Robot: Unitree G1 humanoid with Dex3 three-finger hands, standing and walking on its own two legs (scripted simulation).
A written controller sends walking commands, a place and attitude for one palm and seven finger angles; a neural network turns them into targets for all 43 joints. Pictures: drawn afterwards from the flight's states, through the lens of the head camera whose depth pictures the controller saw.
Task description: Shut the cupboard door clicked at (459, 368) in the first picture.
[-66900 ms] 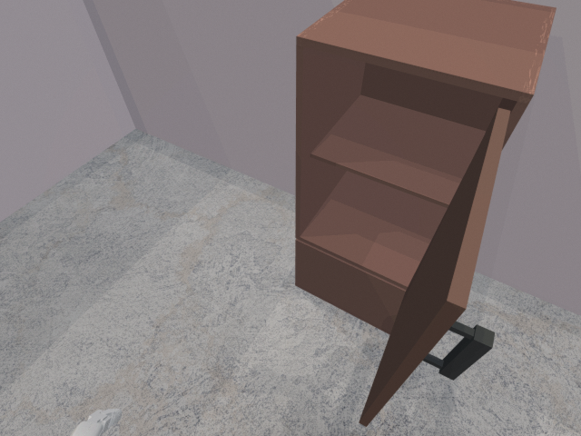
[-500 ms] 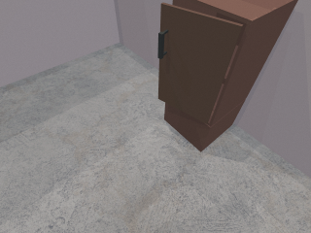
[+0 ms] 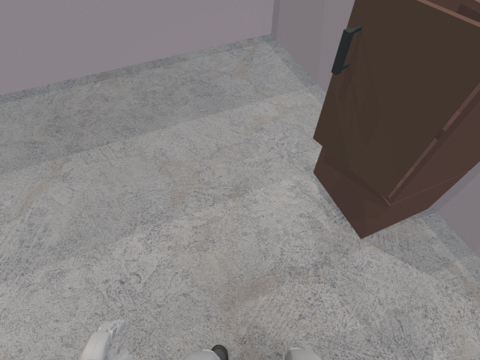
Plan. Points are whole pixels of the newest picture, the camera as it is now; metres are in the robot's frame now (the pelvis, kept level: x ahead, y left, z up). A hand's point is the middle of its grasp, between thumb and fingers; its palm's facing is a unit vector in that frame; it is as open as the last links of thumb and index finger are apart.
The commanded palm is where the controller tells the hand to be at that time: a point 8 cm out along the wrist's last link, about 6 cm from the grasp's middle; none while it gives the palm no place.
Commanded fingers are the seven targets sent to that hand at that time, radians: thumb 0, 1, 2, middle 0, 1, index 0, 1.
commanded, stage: walk to a spot facing it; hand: left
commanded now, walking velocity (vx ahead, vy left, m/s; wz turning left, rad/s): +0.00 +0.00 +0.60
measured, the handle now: (346, 50) +0.90 -0.30 +0.00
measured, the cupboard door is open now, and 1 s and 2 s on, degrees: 13 13 13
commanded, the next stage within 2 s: turn to face it in 1.24 s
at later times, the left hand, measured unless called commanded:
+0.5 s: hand out of the picture -0.06 +0.19 -0.19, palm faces +0.39 -0.89 -0.25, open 7.4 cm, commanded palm none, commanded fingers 0.00 0.90 0.90 -0.20 -0.30 -0.20 -0.30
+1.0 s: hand out of the picture +0.14 +0.22 -0.15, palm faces +0.58 -0.78 -0.24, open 7.4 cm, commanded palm none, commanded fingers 0.00 0.90 0.90 -0.20 -0.30 -0.20 -0.30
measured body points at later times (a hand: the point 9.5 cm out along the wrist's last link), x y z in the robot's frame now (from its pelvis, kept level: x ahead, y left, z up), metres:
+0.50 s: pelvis +0.01 -0.01 -0.02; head +0.06 +0.02 +0.43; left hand -0.08 +0.24 -0.17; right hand +0.22 -0.20 -0.15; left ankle -0.03 +0.09 -0.74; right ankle -0.01 -0.16 -0.71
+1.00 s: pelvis +0.17 +0.02 +0.00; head +0.21 +0.02 +0.44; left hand +0.11 +0.26 -0.13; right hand +0.33 -0.19 -0.16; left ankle +0.04 +0.09 -0.64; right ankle +0.25 -0.06 -0.74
